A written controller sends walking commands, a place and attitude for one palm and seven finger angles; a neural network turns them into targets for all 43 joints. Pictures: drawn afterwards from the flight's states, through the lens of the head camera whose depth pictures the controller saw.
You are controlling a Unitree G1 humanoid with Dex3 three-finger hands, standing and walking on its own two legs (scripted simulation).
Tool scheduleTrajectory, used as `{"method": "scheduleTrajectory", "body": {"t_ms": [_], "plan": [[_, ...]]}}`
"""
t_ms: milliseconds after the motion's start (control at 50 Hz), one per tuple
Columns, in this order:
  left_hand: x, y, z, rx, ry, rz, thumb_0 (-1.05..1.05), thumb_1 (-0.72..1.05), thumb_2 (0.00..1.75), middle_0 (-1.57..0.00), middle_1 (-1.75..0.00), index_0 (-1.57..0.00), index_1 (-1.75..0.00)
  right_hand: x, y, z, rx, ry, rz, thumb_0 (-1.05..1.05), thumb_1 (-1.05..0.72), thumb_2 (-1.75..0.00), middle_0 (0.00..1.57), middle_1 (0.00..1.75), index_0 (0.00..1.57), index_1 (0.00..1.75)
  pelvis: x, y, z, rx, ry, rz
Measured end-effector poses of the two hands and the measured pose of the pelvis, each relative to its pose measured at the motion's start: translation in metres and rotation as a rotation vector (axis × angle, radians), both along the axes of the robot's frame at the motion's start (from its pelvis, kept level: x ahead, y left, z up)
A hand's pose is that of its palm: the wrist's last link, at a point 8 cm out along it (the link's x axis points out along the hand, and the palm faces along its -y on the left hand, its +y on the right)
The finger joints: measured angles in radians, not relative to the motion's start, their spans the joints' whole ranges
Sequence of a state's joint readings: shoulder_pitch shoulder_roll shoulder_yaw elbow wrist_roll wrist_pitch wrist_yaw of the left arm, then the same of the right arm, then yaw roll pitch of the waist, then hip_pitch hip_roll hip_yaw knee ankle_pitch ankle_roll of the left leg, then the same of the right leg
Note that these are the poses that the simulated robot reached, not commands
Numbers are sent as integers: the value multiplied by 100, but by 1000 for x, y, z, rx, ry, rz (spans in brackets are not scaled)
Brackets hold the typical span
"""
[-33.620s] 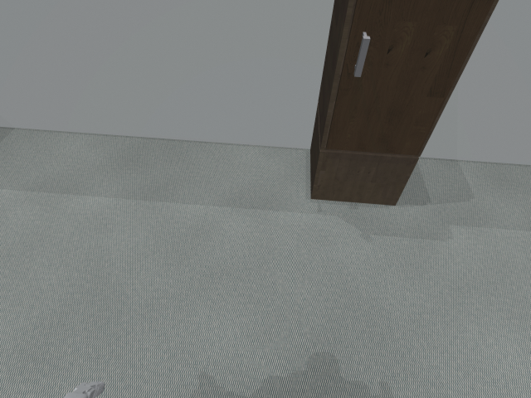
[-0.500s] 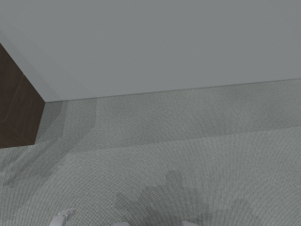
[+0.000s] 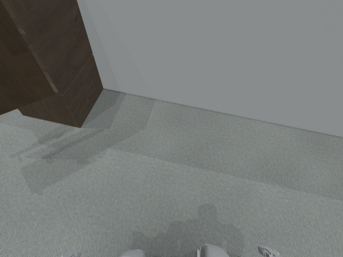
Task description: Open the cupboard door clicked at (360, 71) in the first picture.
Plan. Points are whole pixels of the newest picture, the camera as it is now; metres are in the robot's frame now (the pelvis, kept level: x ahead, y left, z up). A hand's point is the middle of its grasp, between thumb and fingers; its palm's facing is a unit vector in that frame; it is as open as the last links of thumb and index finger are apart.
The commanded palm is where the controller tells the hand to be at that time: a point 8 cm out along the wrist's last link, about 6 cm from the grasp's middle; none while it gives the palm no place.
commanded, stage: turn to face it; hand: left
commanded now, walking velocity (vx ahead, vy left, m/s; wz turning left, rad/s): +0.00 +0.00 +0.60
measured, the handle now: out of the picture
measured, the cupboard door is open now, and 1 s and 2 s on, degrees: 48 48 48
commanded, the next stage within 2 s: take the last steps up to it in 0.98 s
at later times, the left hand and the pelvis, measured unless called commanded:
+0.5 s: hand out of the picture +0.01 +0.19 -0.18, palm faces +0.33 -0.92 -0.23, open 7.4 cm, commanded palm none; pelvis +0.02 -0.02 -0.01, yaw +19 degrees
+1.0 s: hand out of the picture -0.01 +0.13 -0.16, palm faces +0.55 -0.80 -0.22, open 7.4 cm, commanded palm none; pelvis +0.05 -0.05 +0.01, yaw +33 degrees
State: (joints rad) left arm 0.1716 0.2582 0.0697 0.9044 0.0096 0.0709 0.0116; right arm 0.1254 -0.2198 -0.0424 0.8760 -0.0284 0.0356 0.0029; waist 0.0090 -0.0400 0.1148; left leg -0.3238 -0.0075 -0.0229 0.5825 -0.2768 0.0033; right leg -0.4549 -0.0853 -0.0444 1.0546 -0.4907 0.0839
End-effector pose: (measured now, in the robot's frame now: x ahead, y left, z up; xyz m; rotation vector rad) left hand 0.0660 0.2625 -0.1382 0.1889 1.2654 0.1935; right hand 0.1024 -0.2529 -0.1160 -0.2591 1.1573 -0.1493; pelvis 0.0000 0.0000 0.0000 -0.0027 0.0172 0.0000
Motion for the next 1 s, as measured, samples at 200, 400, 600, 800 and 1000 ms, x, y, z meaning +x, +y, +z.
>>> {"method": "scheduleTrajectory", "body": {"t_ms": [200,400,600,800,1000], "plan": [[4,-20,22,80,-130,73,0,90,90,-20,-30,-20,-30,11,-28,-25,49,79,65,1,-90,-90,20,30,21,30,5,-35,-6,8,6,133],[-50,-42,11,-4,-47,220,0,90,90,-20,-30,-20,-30,69,-8,-5,32,51,216,1,-91,-90,20,30,20,30,16,-32,4,40,0,267],[-80,-24,2,3,-10,380,1,90,90,-20,-30,-20,-30,102,23,-1,-2,14,380,1,-90,-90,20,30,20,30,21,-31,1,-1,3,388],[-70,-48,22,92,-97,448,0,91,90,-20,-30,-20,-30,126,6,-26,50,84,433,1,-90,-90,20,30,21,30,42,-60,-5,17,-1,492],[-109,-95,13,-22,-5,562,0,90,90,-20,-30,-20,-30,163,39,-6,43,62,531,1,-91,-90,20,30,20,30,53,-53,8,42,-2,567]]}}
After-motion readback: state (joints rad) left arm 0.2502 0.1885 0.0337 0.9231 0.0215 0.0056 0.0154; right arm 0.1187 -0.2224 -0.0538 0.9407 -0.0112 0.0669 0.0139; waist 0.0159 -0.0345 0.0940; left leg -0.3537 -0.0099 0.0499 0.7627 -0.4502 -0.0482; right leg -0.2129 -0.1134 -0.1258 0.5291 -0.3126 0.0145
